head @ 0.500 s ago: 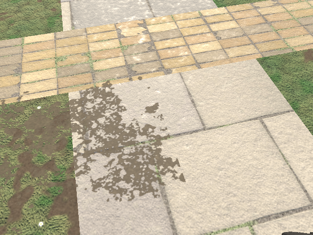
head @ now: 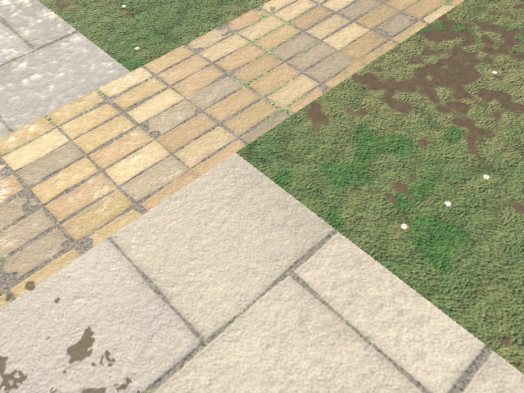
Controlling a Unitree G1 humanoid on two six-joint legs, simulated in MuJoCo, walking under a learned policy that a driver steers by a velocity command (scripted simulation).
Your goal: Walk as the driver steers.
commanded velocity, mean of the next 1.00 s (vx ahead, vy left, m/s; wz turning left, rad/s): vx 1.00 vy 0.00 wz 0.60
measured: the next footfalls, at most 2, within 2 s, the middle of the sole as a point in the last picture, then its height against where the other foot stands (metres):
left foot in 0.34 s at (222, 363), level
right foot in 0.76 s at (256, 220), level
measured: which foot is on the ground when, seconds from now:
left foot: up 0.00-0.32, down 0.34-0.78, up 0.80-1.00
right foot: down 0.00-0.32, up 0.34-0.74, down 0.76-1.00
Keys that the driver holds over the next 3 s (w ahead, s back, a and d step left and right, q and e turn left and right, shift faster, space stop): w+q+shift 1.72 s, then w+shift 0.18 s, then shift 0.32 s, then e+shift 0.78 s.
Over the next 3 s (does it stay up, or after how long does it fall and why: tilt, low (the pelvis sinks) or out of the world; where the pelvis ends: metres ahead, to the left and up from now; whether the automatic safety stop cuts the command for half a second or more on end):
stays up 1.39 1.18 0.02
